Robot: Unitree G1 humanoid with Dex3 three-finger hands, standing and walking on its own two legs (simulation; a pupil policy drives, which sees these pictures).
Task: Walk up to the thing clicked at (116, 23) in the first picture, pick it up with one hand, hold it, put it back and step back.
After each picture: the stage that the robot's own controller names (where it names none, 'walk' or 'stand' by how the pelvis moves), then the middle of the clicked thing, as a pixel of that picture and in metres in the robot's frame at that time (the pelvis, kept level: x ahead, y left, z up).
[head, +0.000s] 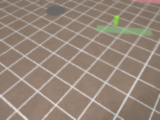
stand; (116, 20) +1.98 -0.51 -0.72
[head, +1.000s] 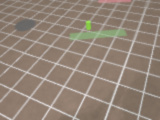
walk; (88, 25) +1.89 +0.02 -0.70
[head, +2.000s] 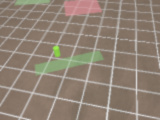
walk; (56, 51) +1.30 +0.35 -0.72
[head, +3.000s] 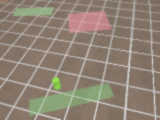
walk; (56, 83) +0.84 +0.29 -0.72
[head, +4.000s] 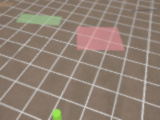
walk; (57, 116) +0.53 +0.20 -0.69
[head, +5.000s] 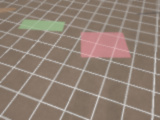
stand; out of the picture +0.42 +0.16 -0.72
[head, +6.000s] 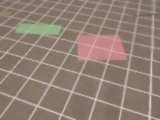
stand; out of the picture +0.40 +0.19 -0.72
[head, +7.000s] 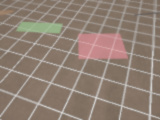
stand; out of the picture +0.41 +0.19 -0.73
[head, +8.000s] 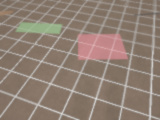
stand; out of the picture +0.41 +0.19 -0.73
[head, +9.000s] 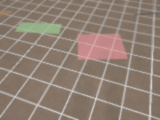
go down; out of the picture +0.40 +0.19 -0.73
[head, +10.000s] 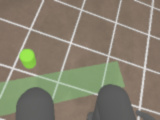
go down; (28, 59) +0.49 +0.21 -0.35
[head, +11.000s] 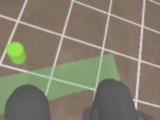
approach; (16, 53) +0.48 +0.23 -0.30
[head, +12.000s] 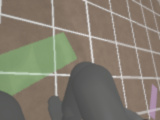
close in; out of the picture +0.47 +0.28 -0.22
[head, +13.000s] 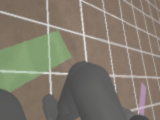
close; out of the picture +0.46 +0.28 -0.23
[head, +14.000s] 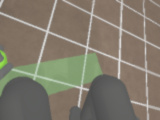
lift; out of the picture +0.37 +0.25 -0.17
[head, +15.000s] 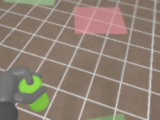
lift; (35, 94) +0.32 +0.17 +0.00
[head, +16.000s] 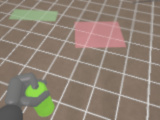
hold; (41, 99) +0.32 +0.16 -0.02
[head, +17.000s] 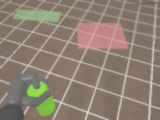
hold; (42, 99) +0.32 +0.16 -0.02
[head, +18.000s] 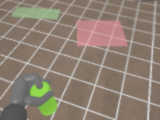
crouch; (44, 99) +0.32 +0.15 -0.03
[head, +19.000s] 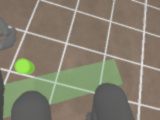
crouch; (25, 67) +0.47 +0.19 -0.30
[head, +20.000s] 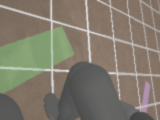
lower; out of the picture +0.56 +0.27 -0.27
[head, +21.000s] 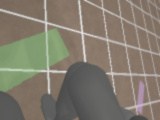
lower; out of the picture +0.57 +0.28 -0.26
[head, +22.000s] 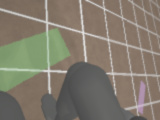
lower; out of the picture +0.57 +0.29 -0.26
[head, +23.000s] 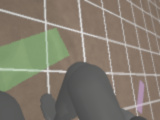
lower; out of the picture +0.57 +0.29 -0.26
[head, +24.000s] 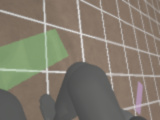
loosen; out of the picture +0.57 +0.29 -0.26
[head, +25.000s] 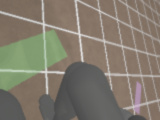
withdraw; out of the picture +0.57 +0.30 -0.26
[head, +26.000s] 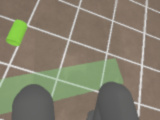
walk; (17, 33) +0.61 +0.29 -0.33
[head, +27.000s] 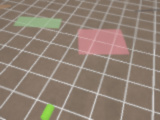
stand; (47, 112) +0.58 +0.25 -0.68
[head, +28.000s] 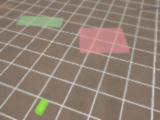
stand; (41, 106) +0.62 +0.33 -0.69
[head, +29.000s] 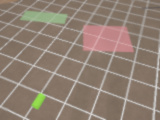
stand; (38, 101) +0.63 +0.37 -0.70
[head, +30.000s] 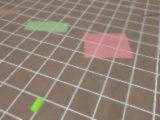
walk; (37, 104) +0.67 +0.41 -0.75
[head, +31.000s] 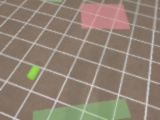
walk; (33, 72) +0.79 +0.42 -0.72
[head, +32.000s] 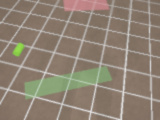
walk; (18, 49) +1.03 +0.60 -0.72
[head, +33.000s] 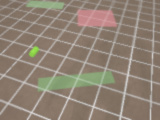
stand; (34, 51) +1.31 +0.56 -0.73
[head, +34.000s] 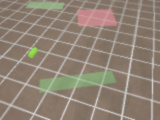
stand; (33, 52) +1.32 +0.58 -0.75
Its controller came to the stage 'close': yes
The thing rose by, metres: 0.69
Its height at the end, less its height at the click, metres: -0.02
